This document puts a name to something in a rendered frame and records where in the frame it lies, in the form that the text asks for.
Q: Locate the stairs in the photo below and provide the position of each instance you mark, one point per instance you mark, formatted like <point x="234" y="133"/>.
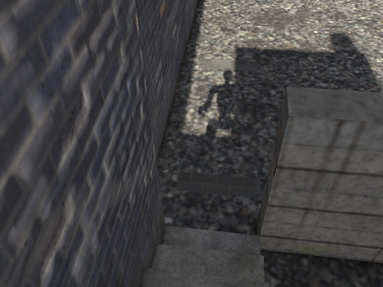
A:
<point x="189" y="257"/>

